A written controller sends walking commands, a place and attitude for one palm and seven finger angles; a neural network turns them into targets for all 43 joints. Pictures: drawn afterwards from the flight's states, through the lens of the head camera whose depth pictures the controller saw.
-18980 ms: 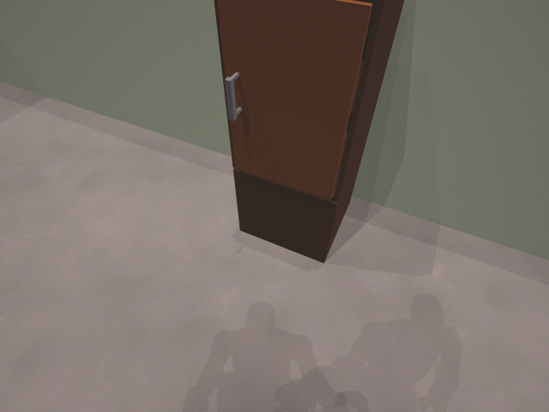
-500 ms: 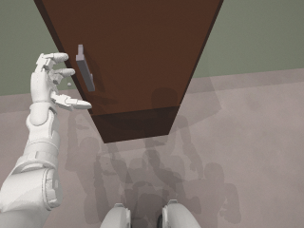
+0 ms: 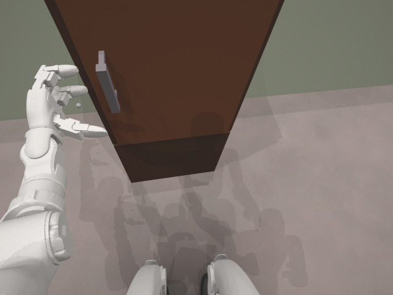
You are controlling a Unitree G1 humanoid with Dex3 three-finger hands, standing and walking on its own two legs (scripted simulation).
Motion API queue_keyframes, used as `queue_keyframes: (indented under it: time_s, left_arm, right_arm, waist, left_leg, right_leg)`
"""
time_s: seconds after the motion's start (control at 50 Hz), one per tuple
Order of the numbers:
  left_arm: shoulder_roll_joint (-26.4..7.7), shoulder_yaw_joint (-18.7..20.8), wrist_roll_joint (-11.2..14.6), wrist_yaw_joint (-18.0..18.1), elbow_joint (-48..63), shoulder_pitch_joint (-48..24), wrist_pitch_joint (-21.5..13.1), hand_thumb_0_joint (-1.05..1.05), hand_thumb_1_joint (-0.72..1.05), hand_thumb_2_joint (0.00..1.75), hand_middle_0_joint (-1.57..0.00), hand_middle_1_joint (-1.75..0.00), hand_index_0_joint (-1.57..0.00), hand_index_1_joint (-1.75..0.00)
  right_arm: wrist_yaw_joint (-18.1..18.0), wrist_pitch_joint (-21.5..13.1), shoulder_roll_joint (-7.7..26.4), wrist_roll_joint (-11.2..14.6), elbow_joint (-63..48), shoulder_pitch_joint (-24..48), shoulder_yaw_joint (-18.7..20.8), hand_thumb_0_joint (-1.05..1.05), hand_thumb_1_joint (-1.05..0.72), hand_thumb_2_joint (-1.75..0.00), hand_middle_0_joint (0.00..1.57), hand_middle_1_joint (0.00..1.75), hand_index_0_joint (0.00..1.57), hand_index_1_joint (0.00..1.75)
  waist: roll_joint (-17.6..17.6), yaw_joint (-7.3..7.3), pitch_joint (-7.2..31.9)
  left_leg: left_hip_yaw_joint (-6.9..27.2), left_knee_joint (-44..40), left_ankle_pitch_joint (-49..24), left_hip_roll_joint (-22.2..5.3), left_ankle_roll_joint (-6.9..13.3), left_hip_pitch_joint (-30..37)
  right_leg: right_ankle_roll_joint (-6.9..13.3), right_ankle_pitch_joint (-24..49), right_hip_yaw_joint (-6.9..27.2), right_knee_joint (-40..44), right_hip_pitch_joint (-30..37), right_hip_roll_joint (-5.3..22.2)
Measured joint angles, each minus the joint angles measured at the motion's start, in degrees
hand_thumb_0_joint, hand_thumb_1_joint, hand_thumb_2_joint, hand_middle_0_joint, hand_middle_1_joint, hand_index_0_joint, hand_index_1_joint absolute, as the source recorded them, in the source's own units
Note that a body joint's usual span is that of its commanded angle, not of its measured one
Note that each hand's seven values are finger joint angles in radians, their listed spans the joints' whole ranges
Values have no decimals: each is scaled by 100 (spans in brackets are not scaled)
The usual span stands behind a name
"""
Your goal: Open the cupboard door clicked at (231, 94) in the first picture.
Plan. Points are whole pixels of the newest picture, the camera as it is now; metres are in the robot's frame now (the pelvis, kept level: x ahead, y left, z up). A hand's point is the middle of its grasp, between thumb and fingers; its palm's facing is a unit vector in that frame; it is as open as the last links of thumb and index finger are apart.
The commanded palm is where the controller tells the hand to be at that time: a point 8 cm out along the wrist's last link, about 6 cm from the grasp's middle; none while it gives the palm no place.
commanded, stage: move the hooked fingers beside the handle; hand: left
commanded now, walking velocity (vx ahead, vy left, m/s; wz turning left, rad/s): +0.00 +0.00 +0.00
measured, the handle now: (109, 84) +0.53 +0.17 +0.05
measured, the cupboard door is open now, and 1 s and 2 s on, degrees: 0 0 0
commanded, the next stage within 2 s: slide the fingers in behind the handle in 0.66 s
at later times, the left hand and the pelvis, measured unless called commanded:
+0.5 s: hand (80, 103) +0.48 +0.21 +0.05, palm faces +0.14 -0.99 +0.00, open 14.0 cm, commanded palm +0.45 +0.26 +0.05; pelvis +0.00 +0.00 +0.00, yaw +0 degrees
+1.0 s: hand (86, 105) +0.47 +0.20 +0.06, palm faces +0.13 -0.99 +0.01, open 14.0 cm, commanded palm +0.45 +0.24 +0.06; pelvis +0.00 -0.01 +0.00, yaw +0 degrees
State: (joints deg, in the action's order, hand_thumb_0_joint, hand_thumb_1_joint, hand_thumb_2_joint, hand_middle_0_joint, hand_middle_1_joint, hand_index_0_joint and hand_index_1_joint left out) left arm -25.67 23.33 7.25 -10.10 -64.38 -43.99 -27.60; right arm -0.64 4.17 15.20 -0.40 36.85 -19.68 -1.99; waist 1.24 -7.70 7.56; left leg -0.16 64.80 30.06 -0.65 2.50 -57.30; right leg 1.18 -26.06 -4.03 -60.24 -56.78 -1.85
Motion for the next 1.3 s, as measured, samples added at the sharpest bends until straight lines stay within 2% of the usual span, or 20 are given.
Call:
queue_keyframes:
  time_s: [0.08, 0.16, 0.26, 0.3, 0.42, 0.56, 0.72, 0.84, 1.08, 1.3]
  left_arm:
    - [-81, 114, -69, 35, 101, -5, 21, -2, -50, 30, -30, -120, -30, -120]
    - [-51, 82, 3, 20, 304, 113, -91, -2, -50, 30, -30, -120, -30, -120]
    - [-116, 39, 7, -51, 32, 9, 126, -2, -50, 30, -30, -120, -30, -120]
    - [-81, 24, 18, -37, 119, 79, 153, -2, -50, 30, -30, -120, -30, -120]
    - [140, -48, 41, 28, 343, 221, -53, -2, -50, 30, -30, -120, -30, -120]
    - [64, 59, -56, 94, 225, 218, 26, -2, -50, 30, -30, -120, -30, -120]
    - [39, 35, 45, 5, 364, 290, -58, -2, -50, 30, -30, -120, -30, -120]
    - [68, -75, 94, -76, 228, 207, 54, -2, -51, 30, -30, -120, -30, -120]
    - [277, -141, -34, 221, 285, 164, -48, -2, -50, 30, -30, -120, -30, -120]
    - [477, -278, -96, 509, 263, 78, -59, -2, -50, 30, -30, -120, -30, -120]
  right_arm:
    - [-9, -22, 3, -26, -55, 1, -1, 1, -91, -89, 20, 30, 21, 30]
    - [14, -17, 6, -35, -21, -45, 28, 1, -91, -89, 20, 30, 21, 30]
    - [6, 30, -3, 5, -21, -79, -13, 1, -91, -89, 20, 30, 21, 30]
    - [11, 25, -5, -4, -42, -99, 2, 1, -91, -89, 20, 30, 21, 30]
    - [38, 19, -25, -17, 9, -90, 33, 1, -91, -89, 20, 30, 21, 30]
    - [31, 31, -36, -16, -81, -20, 17, 1, -91, -89, 20, 30, 21, 30]
    - [8, 6, -30, 1, -32, -10, 34, 1, -91, -89, 20, 30, 21, 30]
    - [-10, 0, -14, 25, 0, 10, 34, 1, -91, -89, 20, 30, 21, 30]
    - [41, -47, -34, -28, -19, 24, 58, 1, -91, -89, 20, 30, 21, 30]
    - [103, -52, -85, -62, 17, -52, 62, 1, -91, -89, 20, 30, 21, 30]
  waist:
    - [-9, -59, -21]
    - [20, -19, -1]
    - [25, -22, 8]
    - [38, -13, 17]
    - [34, 42, 46]
    - [21, 3, 28]
    - [17, 72, 10]
    - [12, 77, 22]
    - [3, 11, 42]
    - [49, 9, 57]
  left_leg:
    - [3, 49, 3, -15, -7, -89]
    - [-14, 23, 14, -33, -9, -41]
    - [0, -22, 7, -18, -2, 18]
    - [-2, -40, 2, -18, -6, 23]
    - [-16, -76, 13, -20, -9, 99]
    - [-34, -78, 12, -27, -20, 113]
    - [-6, -92, 4, -29, -43, 143]
    - [25, -113, -15, -16, -48, 160]
    - [4, -59, -2, -20, -54, 98]
    - [-27, -86, -14, -4, -52, 102]
  right_leg:
    - [7, 7, -3, -35, -86, -14]
    - [1, 14, 16, 2, -43, -33]
    - [1, 8, 4, 41, 21, -21]
    - [2, 14, 7, 60, 26, -22]
    - [-1, 3, 24, 82, 90, -26]
    - [16, -5, 42, 56, 82, -33]
    - [33, -5, 17, 70, 120, -37]
    - [42, 1, -12, 92, 151, -25]
    - [47, -13, 7, 19, 71, -29]
    - [45, -17, 40, 3, 49, -13]
